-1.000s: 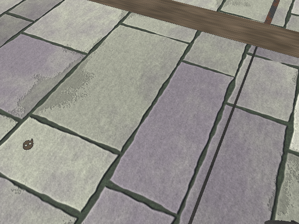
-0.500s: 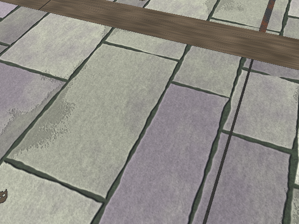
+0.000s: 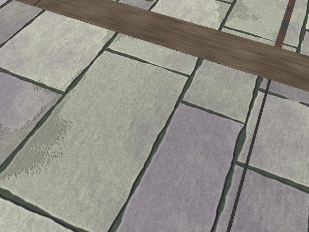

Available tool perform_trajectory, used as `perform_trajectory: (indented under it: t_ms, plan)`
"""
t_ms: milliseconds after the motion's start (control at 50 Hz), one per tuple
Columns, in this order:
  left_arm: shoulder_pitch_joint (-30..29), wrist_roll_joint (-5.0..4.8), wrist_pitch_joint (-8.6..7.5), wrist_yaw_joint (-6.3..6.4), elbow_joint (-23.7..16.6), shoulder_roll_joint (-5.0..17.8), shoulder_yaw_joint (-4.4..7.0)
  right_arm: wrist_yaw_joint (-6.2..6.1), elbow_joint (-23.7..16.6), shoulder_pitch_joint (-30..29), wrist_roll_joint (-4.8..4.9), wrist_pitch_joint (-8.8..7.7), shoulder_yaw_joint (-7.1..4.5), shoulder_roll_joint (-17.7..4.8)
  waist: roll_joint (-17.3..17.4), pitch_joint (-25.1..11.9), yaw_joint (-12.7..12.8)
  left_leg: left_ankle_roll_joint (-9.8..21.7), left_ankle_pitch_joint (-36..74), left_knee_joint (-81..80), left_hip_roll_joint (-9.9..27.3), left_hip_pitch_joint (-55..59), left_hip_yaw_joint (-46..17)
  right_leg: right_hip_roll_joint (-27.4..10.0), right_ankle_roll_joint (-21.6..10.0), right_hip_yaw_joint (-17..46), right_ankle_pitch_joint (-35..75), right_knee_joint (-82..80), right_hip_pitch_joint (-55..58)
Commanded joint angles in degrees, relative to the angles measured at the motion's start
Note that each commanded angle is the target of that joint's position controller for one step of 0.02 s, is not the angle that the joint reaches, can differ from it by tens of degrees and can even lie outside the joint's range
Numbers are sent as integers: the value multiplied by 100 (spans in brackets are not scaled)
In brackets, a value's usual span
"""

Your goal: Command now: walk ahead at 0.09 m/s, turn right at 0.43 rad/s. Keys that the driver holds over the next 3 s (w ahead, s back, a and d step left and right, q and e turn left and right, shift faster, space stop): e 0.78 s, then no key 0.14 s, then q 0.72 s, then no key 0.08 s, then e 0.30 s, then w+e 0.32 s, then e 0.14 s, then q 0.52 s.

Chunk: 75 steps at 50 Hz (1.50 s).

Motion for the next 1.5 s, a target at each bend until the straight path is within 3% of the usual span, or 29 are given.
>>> perform_trajectory:
  t_ms: [20,200,220,240,260,280,300,340,480,620,700,720,740,760,780,840,1000,1040,1060,1080,1100,1140,1200,1340,1400,1420,1440,1460,1500]
  plan:
    - [603,46,159,92,-306,329,147,-92,-214,-257,-34,-78,-260,-840,1056,-799,103,1148,169,-1414,1488,408,-913,-216,40,-38,507,-92,176]
    - [336,78,179,-221,-614,402,196,-177,127,-353,249,136,-407,-1161,803,-856,180,722,-262,-818,1651,790,-241,-74,-556,-538,1481,-2810,1407]
    - [494,122,176,-212,-553,525,258,-166,232,-172,285,172,-384,-997,517,-756,200,392,-684,-298,1401,569,-21,32,-760,-401,1762,-3344,1716]
    - [583,133,162,-134,-606,977,377,-127,311,120,203,215,-333,-713,-752,-508,76,-188,-1520,1106,771,-169,587,-774,-1176,943,2771,-4331,2018]
    - [356,153,129,-58,-868,1563,442,-143,26,-102,27,206,-304,-622,-1862,-226,-67,-686,-3156,2485,-154,-1646,484,-1924,-2150,2791,3699,-4615,2135]
    - [426,358,-27,-105,-877,1451,421,-189,-110,-663,38,183,-366,-785,-1260,-493,276,-574,-3193,3462,-217,-1627,-482,-1929,-2469,2902,3159,-4812,1710]
    - [143,342,-165,-113,-894,1302,378,-206,-83,-601,149,190,-411,-860,-943,-469,67,-453,-2610,3688,-107,-1680,-724,-1616,-2163,2404,2724,-4832,1710]
    - [-444,97,-237,-67,-1005,911,275,-288,180,-275,93,204,-496,-969,-584,-531,-165,-420,-1783,3633,-6,-1683,-825,-1219,-1599,1838,2608,-4662,1813]
    - [-173,61,-154,71,-1032,879,246,-221,149,-394,164,87,-421,-685,-578,-811,-43,-669,-1169,2366,-240,-1275,-932,-908,-1626,1800,3220,-4370,2365]
    - [-461,58,-39,-16,-1168,1004,294,-76,171,-237,225,-27,-412,-840,-735,-806,-3,-634,-1485,1087,-430,-206,-995,-813,-1727,2546,3484,-4143,1974]
    - [-759,-46,50,22,-1280,885,243,10,345,399,204,-121,-471,-994,-586,-939,-354,-362,-61,-779,-224,1133,-957,-335,-1226,2586,3220,-3608,1633]
    - [-533,5,55,20,-1296,609,170,-19,336,521,110,-91,-545,-1351,268,-1123,-216,4,483,-912,785,1893,-1792,137,-912,2035,1789,-2720,944]
    - [-261,-28,9,4,-1394,491,167,-51,311,330,-16,-19,-603,-1748,1726,-839,102,951,1728,-983,1816,2096,-3116,1144,-562,947,-547,-1768,-361]
    - [-220,74,-46,-12,-1313,1022,307,-63,184,214,-72,-36,-528,-1427,1436,-811,-35,1486,1839,-995,2301,1760,-3346,714,-294,900,-814,-394,-525]
    - [-167,25,-35,-35,-1198,1251,415,-98,80,-68,-29,-43,-434,-1117,1032,-712,57,1339,1637,-922,1963,1606,-2749,565,-211,900,-406,122,-488]
    - [-159,45,91,-9,-1058,786,325,-138,99,-184,151,-11,-338,-926,905,-463,-12,982,1390,-836,1242,1572,-1778,570,38,794,318,508,-600]
    - [-470,117,8,-44,-1086,222,14,-20,412,207,183,78,-260,-1036,1254,-655,-300,998,1622,-717,988,1450,-1342,259,97,-3,822,-2926,1280]
    - [-144,133,-1,-51,-877,405,87,42,519,298,303,44,-224,-1068,1072,-486,-75,733,1413,-545,835,1036,-1399,379,-120,-133,2217,-4578,2223]
    - [-98,148,1,-5,-900,712,149,79,558,489,261,-31,-185,-1031,809,-628,-122,389,1023,-479,746,659,-1456,-8,-288,306,2916,-4555,2905]
    - [91,196,37,76,-953,1164,238,143,472,553,69,-113,-116,-861,-111,-990,-223,22,-149,121,361,244,-1149,-915,-589,1010,4710,-4066,3514]
    - [-168,226,68,40,-869,1166,238,130,419,571,181,-125,-90,-688,-1004,-1020,-375,-247,-1387,193,8,291,-635,-1275,-1194,1113,4079,-4049,2764]
    - [-490,239,-11,-18,-965,835,200,56,354,73,242,-32,-189,-1071,-798,-563,-136,-389,-1186,726,-115,165,-442,-1023,-1243,1052,2809,-4310,2323]
    - [-480,231,-132,61,-964,828,213,-10,348,292,265,165,-253,-1006,-1158,-401,-82,-343,-2426,2099,-74,-280,-497,-1554,-1566,1268,3678,-4340,2187]
    - [-1029,100,-133,77,-946,863,256,167,169,449,299,366,-294,-861,-684,-578,-191,-394,-1930,1830,79,143,-222,-1549,-1525,392,4254,-4088,2043]
    - [-980,-28,-92,54,-807,805,251,230,238,942,267,395,-380,-950,-405,-716,-422,-95,-572,225,-275,1196,47,-1269,-1031,-127,3272,-3229,1645]
    - [-606,77,-98,17,-703,582,206,160,182,995,245,376,-495,-1337,655,-657,-292,207,964,-341,189,1830,-922,-813,-516,-674,1898,-2120,848]
    - [-969,343,-103,28,-1080,257,72,99,-25,1004,161,300,-636,-2139,2198,-562,-281,1366,2784,-735,1830,2204,-3470,202,53,-715,-1003,-584,-812]
    - [-1342,217,-125,78,-1143,492,136,157,-89,1185,-65,149,-553,-1938,1329,-1004,-633,1984,2218,-919,2091,2039,-3835,270,-5,244,-1314,409,-830]
    - [-1193,82,-108,116,-996,720,239,113,-143,635,102,-19,-489,-1652,718,-549,-304,1448,1059,-908,1494,1816,-2907,13,-149,404,-295,490,-1013]
Next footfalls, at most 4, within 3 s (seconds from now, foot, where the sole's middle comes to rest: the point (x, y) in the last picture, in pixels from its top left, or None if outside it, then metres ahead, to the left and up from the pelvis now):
0.24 right None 0.06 -0.14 -0.77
0.72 left None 0.14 0.07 -0.77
1.06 right None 0.00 -0.17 -0.77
1.42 left None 0.10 0.06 -0.77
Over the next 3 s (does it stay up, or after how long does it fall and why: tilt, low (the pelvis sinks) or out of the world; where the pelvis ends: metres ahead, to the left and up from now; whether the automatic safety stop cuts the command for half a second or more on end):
stays up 0.25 -0.18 0.01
